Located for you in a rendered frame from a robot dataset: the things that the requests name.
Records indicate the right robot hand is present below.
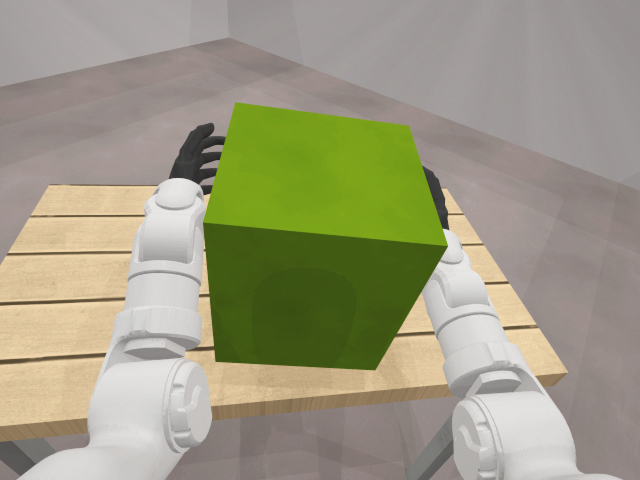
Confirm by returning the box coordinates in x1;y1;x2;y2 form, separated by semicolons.
422;166;449;230

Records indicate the left robot hand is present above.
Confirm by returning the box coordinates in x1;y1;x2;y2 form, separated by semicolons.
169;123;226;195

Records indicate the left robot upper arm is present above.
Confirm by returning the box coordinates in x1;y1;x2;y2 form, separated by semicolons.
17;358;212;480

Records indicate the left robot forearm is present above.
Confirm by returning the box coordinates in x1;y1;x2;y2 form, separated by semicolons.
87;178;205;438

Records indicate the table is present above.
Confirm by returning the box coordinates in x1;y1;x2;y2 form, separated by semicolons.
0;184;569;480

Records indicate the right robot forearm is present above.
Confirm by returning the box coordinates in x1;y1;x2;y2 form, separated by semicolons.
421;229;576;463

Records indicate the carton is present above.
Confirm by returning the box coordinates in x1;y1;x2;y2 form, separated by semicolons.
203;102;448;370

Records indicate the right robot upper arm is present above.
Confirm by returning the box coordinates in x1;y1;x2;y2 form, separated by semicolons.
452;391;622;480

